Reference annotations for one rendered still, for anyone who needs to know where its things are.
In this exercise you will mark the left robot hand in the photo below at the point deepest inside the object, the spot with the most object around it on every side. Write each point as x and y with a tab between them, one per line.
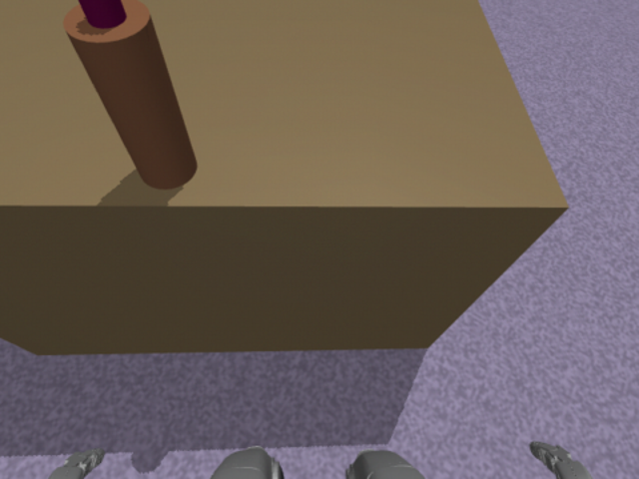
78	465

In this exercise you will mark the bottle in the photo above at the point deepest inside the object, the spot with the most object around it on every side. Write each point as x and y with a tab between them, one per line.
118	46

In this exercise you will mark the right robot hand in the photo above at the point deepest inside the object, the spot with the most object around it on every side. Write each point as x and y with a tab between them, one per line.
559	461

